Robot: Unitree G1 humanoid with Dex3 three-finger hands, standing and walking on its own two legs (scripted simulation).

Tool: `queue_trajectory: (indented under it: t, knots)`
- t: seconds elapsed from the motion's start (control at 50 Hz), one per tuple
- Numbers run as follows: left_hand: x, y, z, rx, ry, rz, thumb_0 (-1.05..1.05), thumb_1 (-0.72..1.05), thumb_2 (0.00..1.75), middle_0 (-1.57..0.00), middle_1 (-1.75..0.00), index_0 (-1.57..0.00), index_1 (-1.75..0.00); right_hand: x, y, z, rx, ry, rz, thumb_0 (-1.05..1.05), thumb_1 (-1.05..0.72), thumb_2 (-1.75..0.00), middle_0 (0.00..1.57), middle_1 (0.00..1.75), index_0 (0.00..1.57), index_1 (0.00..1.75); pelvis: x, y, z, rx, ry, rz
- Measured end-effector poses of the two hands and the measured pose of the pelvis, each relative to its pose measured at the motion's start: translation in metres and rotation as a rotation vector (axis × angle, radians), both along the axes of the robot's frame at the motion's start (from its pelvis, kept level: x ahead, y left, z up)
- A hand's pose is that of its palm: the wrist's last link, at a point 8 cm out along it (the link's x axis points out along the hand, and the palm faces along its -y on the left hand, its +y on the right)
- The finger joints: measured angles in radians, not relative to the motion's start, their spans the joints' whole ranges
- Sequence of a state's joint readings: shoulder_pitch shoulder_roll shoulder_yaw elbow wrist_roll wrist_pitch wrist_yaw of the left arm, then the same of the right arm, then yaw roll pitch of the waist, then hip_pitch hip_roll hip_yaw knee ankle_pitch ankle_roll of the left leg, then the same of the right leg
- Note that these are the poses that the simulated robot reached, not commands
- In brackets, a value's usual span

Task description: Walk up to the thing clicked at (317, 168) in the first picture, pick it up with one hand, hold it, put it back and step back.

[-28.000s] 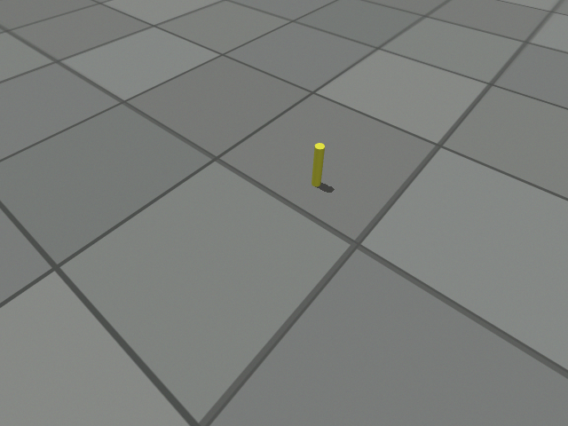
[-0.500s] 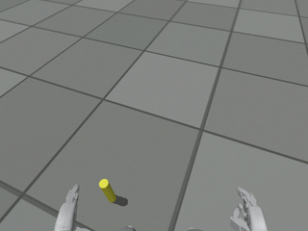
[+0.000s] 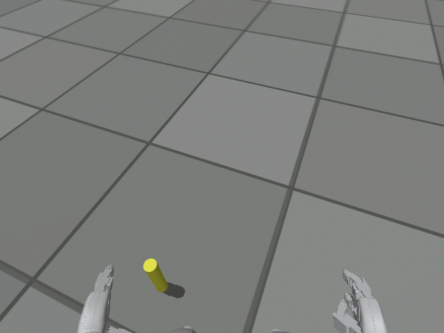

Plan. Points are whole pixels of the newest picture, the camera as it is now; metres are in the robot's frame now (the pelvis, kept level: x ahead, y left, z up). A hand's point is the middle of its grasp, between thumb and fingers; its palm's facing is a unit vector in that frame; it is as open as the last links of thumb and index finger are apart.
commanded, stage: home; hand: left
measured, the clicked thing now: (156, 276) +0.41 +0.28 -0.60
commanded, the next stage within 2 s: stand in 0.04 s
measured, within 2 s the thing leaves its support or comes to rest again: neither
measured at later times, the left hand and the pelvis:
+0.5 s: hand (123, 327) +0.16 +0.20 -0.09, palm faces -0.03 -0.94 -0.33, open 11.7 cm; pelvis +0.00 +0.00 +0.01, yaw +0 degrees
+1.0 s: hand out of the picture +0.04 +0.26 -0.11, palm faces +0.00 -0.94 -0.34, open 7.4 cm; pelvis +0.00 +0.01 +0.05, yaw +0 degrees
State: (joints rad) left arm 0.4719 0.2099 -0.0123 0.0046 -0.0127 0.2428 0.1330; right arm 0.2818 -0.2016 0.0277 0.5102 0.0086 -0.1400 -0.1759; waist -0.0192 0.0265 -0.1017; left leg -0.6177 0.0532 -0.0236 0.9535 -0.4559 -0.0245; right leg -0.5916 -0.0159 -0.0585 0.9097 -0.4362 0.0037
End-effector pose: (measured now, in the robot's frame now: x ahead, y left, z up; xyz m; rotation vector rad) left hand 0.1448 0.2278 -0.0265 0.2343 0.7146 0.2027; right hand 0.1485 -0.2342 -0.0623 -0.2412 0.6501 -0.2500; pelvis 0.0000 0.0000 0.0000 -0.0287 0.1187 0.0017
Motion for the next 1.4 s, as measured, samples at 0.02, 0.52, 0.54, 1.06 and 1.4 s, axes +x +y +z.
queue_trajectory:
  t: [0.02, 0.52, 0.54, 1.06, 1.4]
  knots:
    - [0.0, 0.0, 0.0, 0.001, -0.001, 0.0, -0.01, -0.58, 0.03, -0.05, -0.04, -0.05, -0.04, 0.0, 0.0, 0.0, 0.0, 0.0, 0.0, 0.01, -0.9, -0.9, 0.2, 0.3, 0.2, 0.3, 0.0, 0.0, 0.0, 0.0, 0.0, 0.0]
    - [-0.007, 0.028, -0.036, 0.051, 0.127, -0.098, 0.0, 0.26, 0.73, -0.2, -0.28, -0.2, -0.28, -0.013, -0.018, -0.02, -0.03, 0.284, 0.132, 0.01, -0.9, -0.89, 0.21, 0.3, 0.21, 0.3, -0.003, 0.0, 0.01, 0.03, -0.082, 0.005]
    - [-0.011, 0.034, -0.039, 0.05, 0.154, -0.087, 0.0, 0.34, 0.76, -0.2, -0.28, -0.2, -0.28, -0.017, -0.022, -0.019, -0.028, 0.306, 0.123, 0.01, -0.9, -0.89, 0.21, 0.3, 0.21, 0.3, -0.002, 0.0, 0.012, 0.032, -0.089, 0.005]
    - [-0.114, 0.075, -0.04, 0.041, 0.544, 0.072, 0.01, 0.9, 0.9, -0.2, -0.3, -0.21, -0.3, -0.093, -0.029, -0.012, 0.035, 0.58, 0.014, 0.0, -0.9, -0.89, 0.2, 0.3, 0.2, 0.3, -0.007, 0.013, 0.055, 0.034, -0.191, 0.007]
    - [-0.119, 0.074, -0.036, 0.05, 0.576, 0.086, 0.0, 0.9, 0.9, -0.2, -0.3, -0.2, -0.3, -0.103, -0.046, -0.01, 0.028, 0.618, -0.005, 0.0, -0.9, -0.89, 0.2, 0.3, 0.2, 0.3, -0.011, 0.005, 0.058, 0.031, -0.183, 0.008]
